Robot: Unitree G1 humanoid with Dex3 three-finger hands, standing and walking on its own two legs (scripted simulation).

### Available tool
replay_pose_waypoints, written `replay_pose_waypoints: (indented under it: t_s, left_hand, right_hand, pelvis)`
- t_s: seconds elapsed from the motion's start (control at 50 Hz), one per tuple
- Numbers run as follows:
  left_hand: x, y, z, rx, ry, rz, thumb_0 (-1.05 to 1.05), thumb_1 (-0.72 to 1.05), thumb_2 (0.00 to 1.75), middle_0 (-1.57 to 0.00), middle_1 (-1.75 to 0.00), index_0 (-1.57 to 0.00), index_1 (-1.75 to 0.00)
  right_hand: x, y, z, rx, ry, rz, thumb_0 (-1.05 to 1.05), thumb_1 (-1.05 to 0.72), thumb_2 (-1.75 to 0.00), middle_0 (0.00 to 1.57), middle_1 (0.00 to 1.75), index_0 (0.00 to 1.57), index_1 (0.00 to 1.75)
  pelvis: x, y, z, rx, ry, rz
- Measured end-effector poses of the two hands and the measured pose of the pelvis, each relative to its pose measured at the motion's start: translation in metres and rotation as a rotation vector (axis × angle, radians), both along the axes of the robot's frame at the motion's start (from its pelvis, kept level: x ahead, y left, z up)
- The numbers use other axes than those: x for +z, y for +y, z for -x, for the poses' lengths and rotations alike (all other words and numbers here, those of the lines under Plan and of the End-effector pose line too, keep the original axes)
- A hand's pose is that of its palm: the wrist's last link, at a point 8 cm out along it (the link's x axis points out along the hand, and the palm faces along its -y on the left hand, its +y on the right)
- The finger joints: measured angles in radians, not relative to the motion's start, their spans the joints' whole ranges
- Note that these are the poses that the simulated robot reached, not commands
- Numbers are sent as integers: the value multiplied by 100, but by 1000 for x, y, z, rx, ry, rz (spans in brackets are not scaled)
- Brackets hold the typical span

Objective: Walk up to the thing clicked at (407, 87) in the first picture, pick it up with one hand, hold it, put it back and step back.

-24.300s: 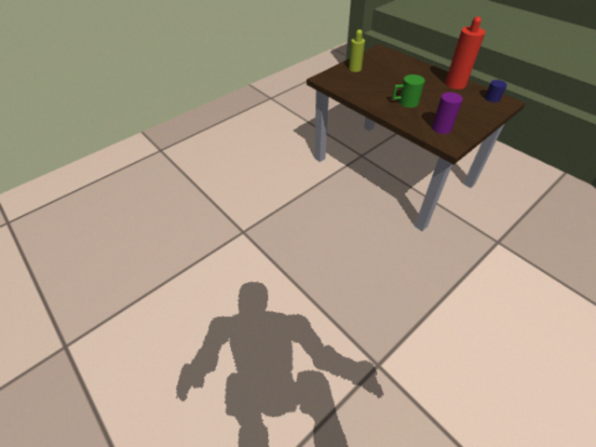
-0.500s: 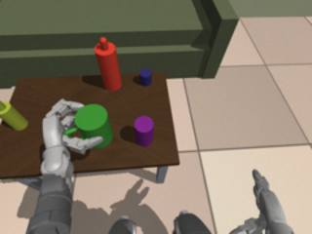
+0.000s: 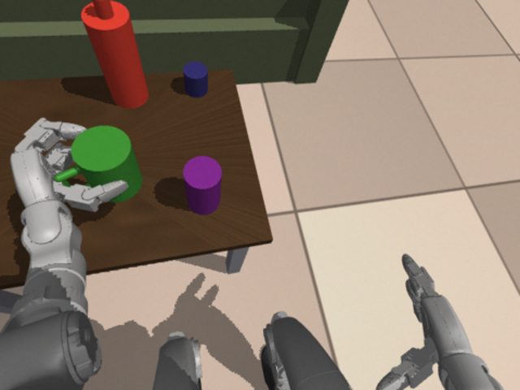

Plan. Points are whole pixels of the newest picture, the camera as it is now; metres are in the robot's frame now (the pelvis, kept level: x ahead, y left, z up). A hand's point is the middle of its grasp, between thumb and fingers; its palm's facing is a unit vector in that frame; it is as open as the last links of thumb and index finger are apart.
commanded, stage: crouch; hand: left
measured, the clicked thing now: (99, 171) +0.47 +0.18 -0.01
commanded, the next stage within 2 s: lower in 0.54 s
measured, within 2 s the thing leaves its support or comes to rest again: rests again in 1.64 s
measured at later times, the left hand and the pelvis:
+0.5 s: hand (86, 157) +0.51 +0.20 -0.04, palm faces +0.25 -0.97 -0.01, open 10.9 cm; pelvis -0.01 +0.00 -0.03, yaw -1 degrees
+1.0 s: hand (93, 168) +0.52 +0.21 -0.09, palm faces +0.25 -0.97 -0.02, open 11.0 cm; pelvis -0.02 +0.01 -0.06, yaw -2 degrees
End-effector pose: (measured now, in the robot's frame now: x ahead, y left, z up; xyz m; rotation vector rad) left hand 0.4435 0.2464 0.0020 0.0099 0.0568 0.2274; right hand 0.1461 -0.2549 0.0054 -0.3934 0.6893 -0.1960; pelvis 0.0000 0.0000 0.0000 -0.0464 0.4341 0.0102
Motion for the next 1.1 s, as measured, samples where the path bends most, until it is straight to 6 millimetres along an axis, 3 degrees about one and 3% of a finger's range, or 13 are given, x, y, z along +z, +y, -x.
replay_pose_waypoints:
  t_s: [0.74, 1.1]
  left_hand:
    - [-49, 10, -42, 24, 9, -1, -2, -61, 81, -81, -114, -82, -118]
    - [-100, 14, -50, 27, 12, 1, -2, -61, 81, -80, -116, -81, -119]
  right_hand:
    - [3, -8, 10, -10, -33, 129, -1, 49, -7, 6, 6, 6, 5]
    - [-3, -3, 14, 11, -29, 210, -1, 48, -7, 6, 6, 6, 5]
  pelvis:
    - [-37, 1, 11, -7, 100, 29]
    - [-65, 6, 19, -14, 152, 51]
